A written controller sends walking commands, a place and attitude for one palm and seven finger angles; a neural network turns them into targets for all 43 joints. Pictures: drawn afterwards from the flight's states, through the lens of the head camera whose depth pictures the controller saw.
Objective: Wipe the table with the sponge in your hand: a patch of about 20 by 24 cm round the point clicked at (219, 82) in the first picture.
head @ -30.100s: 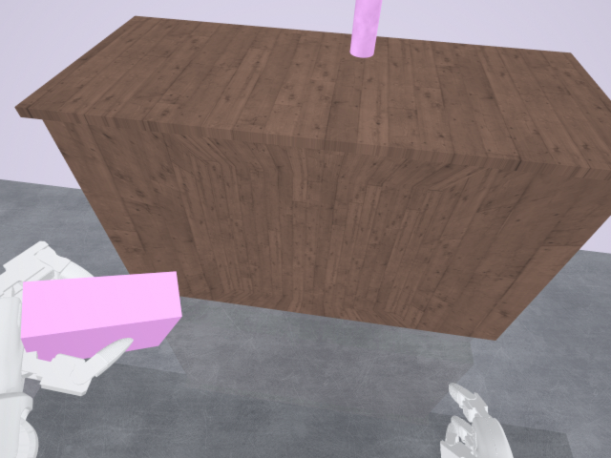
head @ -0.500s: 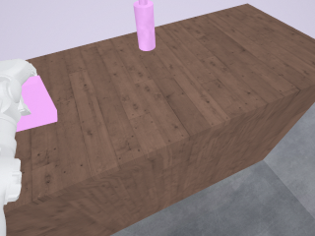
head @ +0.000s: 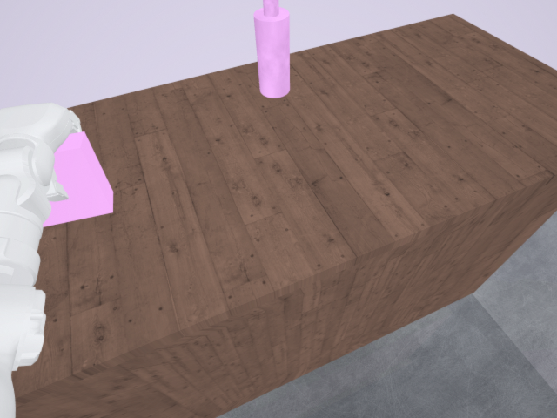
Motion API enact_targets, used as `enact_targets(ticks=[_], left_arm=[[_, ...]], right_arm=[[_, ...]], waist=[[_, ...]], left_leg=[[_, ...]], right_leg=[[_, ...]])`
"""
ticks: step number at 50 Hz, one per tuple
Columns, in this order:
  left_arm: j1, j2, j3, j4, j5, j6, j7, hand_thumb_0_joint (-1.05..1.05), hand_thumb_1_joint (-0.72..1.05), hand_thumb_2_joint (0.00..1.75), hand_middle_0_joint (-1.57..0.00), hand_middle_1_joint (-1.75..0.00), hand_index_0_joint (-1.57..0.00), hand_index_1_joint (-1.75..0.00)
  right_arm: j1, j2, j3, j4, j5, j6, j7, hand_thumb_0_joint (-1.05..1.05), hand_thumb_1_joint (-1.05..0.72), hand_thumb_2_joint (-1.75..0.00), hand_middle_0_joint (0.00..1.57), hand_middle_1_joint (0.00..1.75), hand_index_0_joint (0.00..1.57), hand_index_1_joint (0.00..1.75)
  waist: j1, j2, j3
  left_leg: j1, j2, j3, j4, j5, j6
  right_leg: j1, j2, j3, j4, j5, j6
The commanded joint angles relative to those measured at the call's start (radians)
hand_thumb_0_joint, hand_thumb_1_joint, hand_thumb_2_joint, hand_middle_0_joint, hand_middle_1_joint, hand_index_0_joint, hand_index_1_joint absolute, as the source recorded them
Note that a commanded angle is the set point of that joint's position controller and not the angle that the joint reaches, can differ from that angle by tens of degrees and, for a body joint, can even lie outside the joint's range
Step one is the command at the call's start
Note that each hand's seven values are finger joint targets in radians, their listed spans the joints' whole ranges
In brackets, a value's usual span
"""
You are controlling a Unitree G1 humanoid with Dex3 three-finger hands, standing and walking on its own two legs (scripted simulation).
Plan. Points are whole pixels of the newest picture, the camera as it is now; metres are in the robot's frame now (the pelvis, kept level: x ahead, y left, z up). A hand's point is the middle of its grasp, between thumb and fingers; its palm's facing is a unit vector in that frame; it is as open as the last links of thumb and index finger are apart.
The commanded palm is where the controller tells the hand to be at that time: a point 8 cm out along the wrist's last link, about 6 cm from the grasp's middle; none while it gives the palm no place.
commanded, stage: slide across to the middle lane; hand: left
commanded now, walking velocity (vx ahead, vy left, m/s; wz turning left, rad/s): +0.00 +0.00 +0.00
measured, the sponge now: (61, 192) +0.41 +0.35 +0.10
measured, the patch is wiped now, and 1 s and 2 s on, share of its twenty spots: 0.55 0.60 0.70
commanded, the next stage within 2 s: wipe back along the middle lane in 0.52 s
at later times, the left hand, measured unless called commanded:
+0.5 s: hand (95, 141) +0.47 +0.29 +0.15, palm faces -0.05 +0.00 -1.00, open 9.3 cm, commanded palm +0.45 +0.27 +0.21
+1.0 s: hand (108, 152) +0.44 +0.26 +0.15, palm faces +0.01 +0.00 -1.00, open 9.3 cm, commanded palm +0.41 +0.25 +0.19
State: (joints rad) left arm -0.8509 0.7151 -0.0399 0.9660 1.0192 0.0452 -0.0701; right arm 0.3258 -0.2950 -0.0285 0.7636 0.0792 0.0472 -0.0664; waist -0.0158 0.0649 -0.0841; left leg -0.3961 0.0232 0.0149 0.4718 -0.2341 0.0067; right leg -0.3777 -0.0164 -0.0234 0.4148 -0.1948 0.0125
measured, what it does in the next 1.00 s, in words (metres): stands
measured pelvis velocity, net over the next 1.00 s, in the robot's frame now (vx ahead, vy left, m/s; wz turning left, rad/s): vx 0.03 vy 0.00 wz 0.01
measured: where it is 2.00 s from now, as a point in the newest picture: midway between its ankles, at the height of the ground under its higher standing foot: outside the picture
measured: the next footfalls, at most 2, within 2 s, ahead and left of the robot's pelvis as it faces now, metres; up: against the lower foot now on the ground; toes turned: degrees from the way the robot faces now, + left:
none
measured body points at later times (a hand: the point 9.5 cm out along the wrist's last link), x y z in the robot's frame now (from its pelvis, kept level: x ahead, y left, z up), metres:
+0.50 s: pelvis +0.02 +0.00 +0.00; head +0.06 -0.02 +0.45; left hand +0.46 +0.29 +0.20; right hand +0.16 -0.24 -0.12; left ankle -0.01 +0.12 -0.74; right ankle +0.00 -0.13 -0.74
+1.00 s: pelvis +0.03 +0.00 +0.00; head +0.04 -0.03 +0.45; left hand +0.44 +0.26 +0.20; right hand +0.18 -0.26 -0.12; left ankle -0.01 +0.12 -0.74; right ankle +0.00 -0.13 -0.74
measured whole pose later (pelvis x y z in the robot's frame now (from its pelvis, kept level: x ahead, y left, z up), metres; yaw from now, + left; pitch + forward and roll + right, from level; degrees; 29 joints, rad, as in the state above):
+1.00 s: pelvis +0.03 +0.00 +0.00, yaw +1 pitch +6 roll +0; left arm -0.70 0.50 -0.17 0.59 0.96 0.37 -0.06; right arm 0.18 -0.30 0.00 0.70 0.08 0.07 -0.03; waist 0.02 0.08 -0.09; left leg -0.28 0.02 0.01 0.44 -0.27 0.00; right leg -0.27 -0.02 -0.03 0.42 -0.25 0.01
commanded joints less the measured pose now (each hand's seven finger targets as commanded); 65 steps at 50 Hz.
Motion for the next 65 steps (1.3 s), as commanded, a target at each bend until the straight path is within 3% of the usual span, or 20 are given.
enact_targets(ticks=[1,7,10,13,16,19,20,28,31,34,35,40,43,47,53,55,59,60,61,65], left_arm=[[-0.486,0.091,-0.018,-0.252,-0.05,0.005,0.054,0.0,0.1,1.3,-1.2,-1.6,-1.2,-1.6],[-0.54,0.069,-0.038,-0.239,-0.057,0.086,0.052,0.0,0.1,1.3,-1.2,-1.6,-1.2,-1.6],[-0.588,0.066,-0.041,-0.31,-0.034,0.106,0.047,0.0,0.1,1.3,-1.2,-1.6,-1.2,-1.6],[-0.524,0.025,-0.051,-0.291,-0.034,0.137,0.047,0.0,0.1,1.3,-1.2,-1.6,-1.2,-1.6],[-0.509,0.077,-0.001,-0.288,-0.017,0.169,0.054,0.0,0.1,1.3,-1.2,-1.6,-1.2,-1.6],[-0.534,0.042,-0.023,-0.267,-0.03,0.201,0.061,0.0,0.1,1.3,-1.2,-1.6,-1.2,-1.6],[-0.519,0.089,0.023,-0.258,-0.027,0.208,0.062,0.0,0.1,1.3,-1.2,-1.6,-1.2,-1.6],[-0.536,-0.058,-0.1,-0.347,-0.021,0.241,0.021,0.0,0.1,1.3,-1.2,-1.6,-1.2,-1.6],[-0.509,0.025,-0.035,-0.329,-0.027,0.248,0.009,0.0,0.1,1.3,-1.2,-1.6,-1.2,-1.6],[-0.446,0.007,-0.043,-0.316,-0.014,0.258,0.004,0.0,0.1,1.3,-1.2,-1.6,-1.2,-1.6],[-0.394,0.06,0.014,-0.324,-0.023,0.258,0.004,0.0,0.1,1.3,-1.2,-1.6,-1.2,-1.6],[-0.234,0.04,0.021,-0.437,-0.046,0.261,-0.003,0.0,0.1,1.3,-1.2,-1.6,-1.2,-1.6],[-0.192,-0.063,-0.062,-0.467,-0.057,0.293,-0.004,0.0,0.1,1.3,-1.2,-1.6,-1.2,-1.6],[-0.162,-0.046,-0.037,-0.495,-0.081,0.33,0.009,0.0,0.1,1.3,-1.2,-1.6,-1.2,-1.6],[-0.133,-0.11,-0.089,-0.513,-0.077,0.383,0.006,0.0,0.1,1.3,-1.2,-1.6,-1.2,-1.6],[-0.114,-0.074,-0.055,-0.536,-0.076,0.388,0.006,0.0,0.1,1.3,-1.2,-1.6,-1.2,-1.6],[-0.069,-0.133,-0.101,-0.533,-0.076,0.414,-0.004,0.0,0.1,1.3,-1.2,-1.6,-1.2,-1.6],[-0.053,-0.089,-0.059,-0.521,-0.076,0.42,-0.003,0.0,0.1,1.3,-1.2,-1.6,-1.2,-1.6],[-0.074,-0.143,-0.112,-0.533,-0.079,0.424,-0.007,0.0,0.1,1.3,-1.2,-1.6,-1.2,-1.6],[-0.027,-0.151,-0.108,-0.579,-0.07,0.434,-0.014,0.0,0.1,1.3,-1.2,-1.6,-1.2,-1.6]], right_arm=[[-0.028,-0.137,-0.038,-0.096,0.003,-0.062,-0.012,0.0,-0.9,-0.9,0.2,0.3,0.2,0.3],[-0.057,-0.134,-0.022,-0.083,0.006,-0.088,-0.012,0.0,-0.9,-0.9,0.2,0.3,0.2,0.3],[-0.076,-0.125,-0.016,-0.104,-0.001,-0.102,-0.007,0.0,-0.9,-0.9,0.2,0.3,0.2,0.3],[-0.086,-0.118,-0.015,-0.115,-0.005,-0.095,0.001,0.0,-0.9,-0.9,0.2,0.3,0.2,0.3],[-0.104,-0.123,-0.008,-0.126,-0.011,-0.083,0.006,0.0,-0.9,-0.9,0.2,0.3,0.2,0.3],[-0.123,-0.117,-0.003,-0.13,-0.008,-0.076,0.011,0.0,-0.9,-0.9,0.2,0.3,0.2,0.3],[-0.123,-0.121,-0.003,-0.13,-0.011,-0.077,0.01,0.0,-0.9,-0.9,0.2,0.3,0.2,0.3],[-0.126,-0.11,-0.011,-0.147,-0.013,-0.068,0.016,0.0,-0.9,-0.9,0.2,0.3,0.2,0.3],[-0.123,-0.12,-0.008,-0.142,-0.015,-0.059,0.008,0.0,-0.9,-0.9,0.2,0.3,0.2,0.3],[-0.128,-0.117,-0.006,-0.141,-0.013,-0.048,0.012,0.0,-0.9,-0.9,0.2,0.3,0.2,0.3],[-0.134,-0.121,-0.005,-0.15,-0.014,-0.045,0.012,0.0,-0.9,-0.9,0.2,0.3,0.2,0.3],[-0.173,-0.12,-0.007,-0.188,-0.012,-0.032,0.023,0.0,-0.9,-0.9,0.2,0.3,0.2,0.3],[-0.206,-0.115,-0.007,-0.196,-0.002,-0.024,0.031,0.0,-0.9,-0.9,0.2,0.3,0.2,0.3],[-0.239,-0.118,-0.003,-0.202,0.004,-0.023,0.027,0.0,-0.9,-0.9,0.2,0.3,0.2,0.3],[-0.285,-0.111,0.007,-0.212,0.009,-0.02,0.027,0.0,-0.9,-0.9,0.2,0.3,0.2,0.3],[-0.3,-0.115,0.01,-0.216,0.007,-0.016,0.027,0.0,-0.9,-0.9,0.2,0.3,0.2,0.3],[-0.324,-0.107,0.019,-0.225,0.01,-0.009,0.029,0.0,-0.9,-0.9,0.2,0.3,0.2,0.3],[-0.327,-0.114,0.019,-0.219,0.009,-0.005,0.027,0.0,-0.9,-0.9,0.2,0.3,0.2,0.3],[-0.334,-0.107,0.023,-0.231,0.012,-0.006,0.027,0.0,-0.9,-0.9,0.2,0.3,0.2,0.3],[-0.354,-0.103,0.026,-0.244,0.009,-0.004,0.031,0.0,-0.9,-0.9,0.2,0.3,0.2,0.3]], waist=[[-0.046,0.009,-0.252],[-0.046,-0.032,-0.239],[-0.022,0.029,-0.318],[-0.016,0.009,-0.333],[-0.001,-0.022,-0.346],[-0.01,-0.042,-0.315],[0.006,-0.035,-0.333],[-0.019,-0.024,-0.394],[-0.012,-0.068,-0.39],[-0.002,-0.074,-0.354],[0.022,-0.071,-0.368],[0.046,-0.081,-0.387],[0.03,-0.069,-0.299],[0.043,-0.095,-0.291],[0.047,-0.106,-0.27],[0.057,-0.099,-0.271],[0.053,-0.112,-0.233],[0.058,-0.115,-0.217],[0.05,-0.117,-0.211],[0.066,-0.084,-0.232]], left_leg=[[0.235,-0.029,-0.019,-0.051,0.194,0.041],[0.249,-0.031,-0.033,-0.064,0.175,0.031],[0.283,-0.035,-0.035,-0.054,0.273,0.02],[0.296,-0.034,-0.026,-0.033,0.338,0.015],[0.278,-0.032,-0.023,-0.028,0.396,0.012],[0.258,-0.032,-0.017,-0.031,0.37,0.014],[0.252,-0.031,-0.016,-0.033,0.401,0.011],[0.313,-0.033,-0.01,0.009,0.49,0.02],[0.286,-0.042,-0.003,0.009,0.477,0.027],[0.258,-0.044,0.008,0.002,0.449,0.03],[0.245,-0.044,0.002,-0.007,0.47,0.029],[0.253,-0.045,0.007,-0.002,0.524,0.036],[0.256,-0.041,0.014,-0.009,0.447,0.037],[0.244,-0.049,0.01,-0.025,0.382,0.034],[0.251,-0.049,0.007,-0.034,0.335,0.029],[0.25,-0.046,0.001,-0.041,0.335,0.026],[0.245,-0.046,0.006,-0.043,0.307,0.027],[0.238,-0.042,0.002,-0.048,0.295,0.025],[0.237,-0.046,0.006,-0.052,0.279,0.026],[0.252,-0.043,-0.002,-0.046,0.313,0.023]], right_leg=[[0.045,0.039,-0.003,-0.05,0.117,-0.068],[0.051,0.037,-0.017,-0.05,0.104,-0.068],[0.086,0.038,-0.021,-0.033,0.161,-0.083],[0.11,0.037,-0.03,-0.021,0.212,-0.08],[0.146,0.036,-0.033,-0.008,0.273,-0.081],[0.135,0.033,-0.039,-0.006,0.261,-0.073],[0.158,0.032,-0.034,-0.004,0.29,-0.078],[0.161,0.036,-0.036,0.013,0.378,-0.07],[0.207,0.033,-0.03,0.014,0.43,-0.069],[0.21,0.029,-0.033,0.014,0.434,-0.066],[0.243,0.028,-0.031,0.014,0.452,-0.072],[0.295,0.024,-0.03,0.022,0.516,-0.066],[0.226,0.029,-0.039,0.008,0.428,-0.06],[0.237,0.031,-0.041,0.003,0.371,-0.063],[0.218,0.031,-0.046,-0.001,0.308,-0.064],[0.229,0.031,-0.042,-0.002,0.306,-0.069],[0.211,0.03,-0.047,-0.005,0.277,-0.064],[0.21,0.031,-0.045,-0.01,0.26,-0.067],[0.204,0.03,-0.049,-0.012,0.24,-0.063],[0.216,0.031,-0.047,0.001,0.261,-0.072]])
